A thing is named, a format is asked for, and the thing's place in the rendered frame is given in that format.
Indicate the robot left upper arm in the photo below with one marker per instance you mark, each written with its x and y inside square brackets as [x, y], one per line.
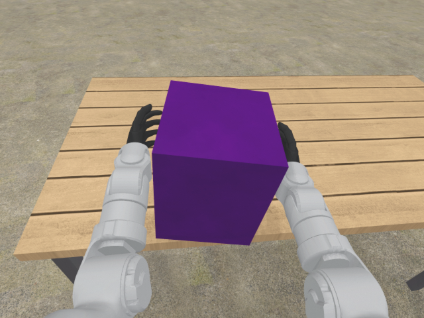
[112, 286]

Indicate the right robot forearm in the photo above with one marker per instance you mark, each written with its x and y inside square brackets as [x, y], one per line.
[320, 244]

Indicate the robot right hand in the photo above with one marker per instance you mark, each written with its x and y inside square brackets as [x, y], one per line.
[289, 143]

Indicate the table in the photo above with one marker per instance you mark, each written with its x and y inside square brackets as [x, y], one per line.
[361, 139]

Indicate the carton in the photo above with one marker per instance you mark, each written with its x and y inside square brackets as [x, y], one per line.
[217, 163]

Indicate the robot right upper arm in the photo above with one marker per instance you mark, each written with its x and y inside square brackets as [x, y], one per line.
[343, 293]

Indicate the left robot forearm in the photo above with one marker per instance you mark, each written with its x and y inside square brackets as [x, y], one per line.
[121, 227]

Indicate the robot left hand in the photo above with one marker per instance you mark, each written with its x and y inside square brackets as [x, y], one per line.
[138, 131]

